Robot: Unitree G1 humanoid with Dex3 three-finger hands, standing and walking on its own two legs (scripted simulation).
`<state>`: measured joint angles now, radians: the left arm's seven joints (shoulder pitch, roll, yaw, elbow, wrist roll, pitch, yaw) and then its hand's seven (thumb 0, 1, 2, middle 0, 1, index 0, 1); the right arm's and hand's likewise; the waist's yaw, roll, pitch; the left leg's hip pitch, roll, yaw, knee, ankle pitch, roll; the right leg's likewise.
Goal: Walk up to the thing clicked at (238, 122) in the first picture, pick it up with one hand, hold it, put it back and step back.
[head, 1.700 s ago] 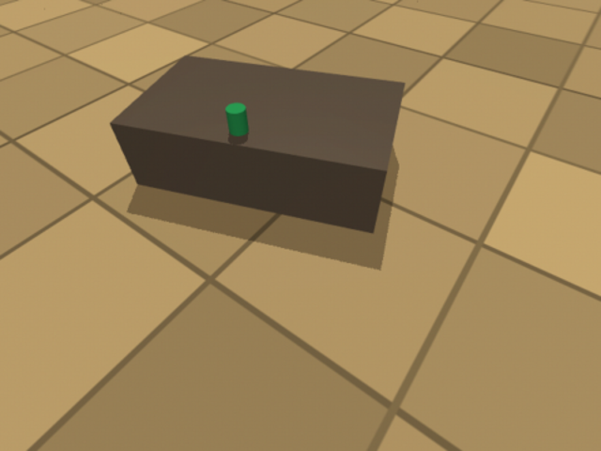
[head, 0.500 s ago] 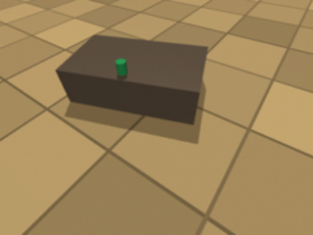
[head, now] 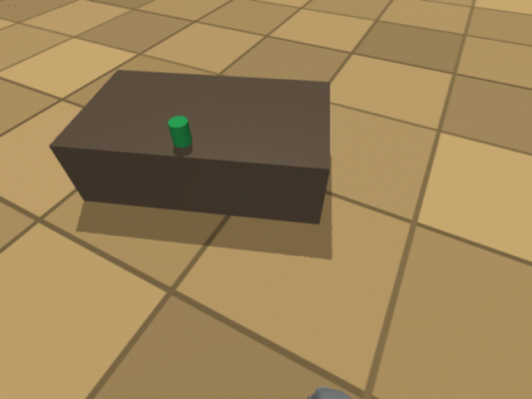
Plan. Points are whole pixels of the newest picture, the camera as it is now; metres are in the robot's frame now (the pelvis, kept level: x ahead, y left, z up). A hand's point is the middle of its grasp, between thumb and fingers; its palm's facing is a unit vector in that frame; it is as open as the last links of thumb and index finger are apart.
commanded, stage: walk up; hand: left
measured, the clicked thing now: (180, 132) +1.19 +0.35 -0.36
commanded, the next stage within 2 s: none
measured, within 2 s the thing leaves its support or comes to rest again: neither
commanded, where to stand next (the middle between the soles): +0.76 +0.19 m, yaw -8 degrees
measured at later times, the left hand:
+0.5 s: hand (84, 348) +0.25 +0.34 -0.14, palm faces -0.05 -0.91 -0.42, open 7.4 cm
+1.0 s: hand (113, 214) +0.56 +0.37 -0.13, palm faces -0.15 -0.88 -0.46, open 7.3 cm
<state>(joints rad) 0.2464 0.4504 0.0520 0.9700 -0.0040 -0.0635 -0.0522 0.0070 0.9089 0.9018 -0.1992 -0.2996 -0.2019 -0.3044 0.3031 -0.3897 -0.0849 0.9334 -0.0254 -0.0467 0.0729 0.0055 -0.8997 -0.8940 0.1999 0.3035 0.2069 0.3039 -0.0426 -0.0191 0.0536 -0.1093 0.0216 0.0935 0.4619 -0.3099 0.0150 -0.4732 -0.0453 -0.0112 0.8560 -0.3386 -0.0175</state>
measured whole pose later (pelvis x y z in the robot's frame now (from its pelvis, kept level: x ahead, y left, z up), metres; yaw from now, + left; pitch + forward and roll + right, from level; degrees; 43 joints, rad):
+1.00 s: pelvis +0.42 +0.10 -0.02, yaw -7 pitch -3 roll +0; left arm 0.23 0.40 0.06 0.87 0.00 -0.10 -0.02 0.00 0.91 0.90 -0.20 -0.30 -0.20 -0.30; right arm 0.38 -0.41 -0.06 0.82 -0.02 -0.01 0.06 0.01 -0.90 -0.89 0.20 0.30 0.21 0.30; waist -0.05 0.08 0.10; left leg -0.17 0.05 0.13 0.78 -0.50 0.04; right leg -0.41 -0.01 -0.09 0.64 -0.18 -0.05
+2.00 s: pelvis +0.69 +0.21 -0.02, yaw -8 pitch -2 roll +1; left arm 0.12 0.35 0.01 0.90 0.01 -0.05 0.00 0.00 0.91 0.90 -0.20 -0.30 -0.20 -0.30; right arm 0.22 -0.37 -0.01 0.90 0.02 -0.01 -0.01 0.01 -0.90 -0.89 0.20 0.30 0.21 0.30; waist 0.00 0.03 0.14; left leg -0.32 0.03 0.03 0.83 -0.57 0.02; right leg -0.40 -0.02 -0.05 0.65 -0.22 -0.04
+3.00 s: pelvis +0.71 +0.22 +0.01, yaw -7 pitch -2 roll +1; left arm 0.05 0.34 0.04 1.12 0.01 0.02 -0.03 0.00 0.91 0.90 -0.20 -0.30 -0.20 -0.30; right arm 0.11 -0.37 0.00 1.13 -0.01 -0.02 -0.01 0.01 -0.90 -0.89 0.20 0.30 0.21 0.30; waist 0.01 -0.01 0.05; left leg -0.14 0.04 0.00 0.39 -0.22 -0.04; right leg -0.24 -0.03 -0.07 0.40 -0.13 -0.01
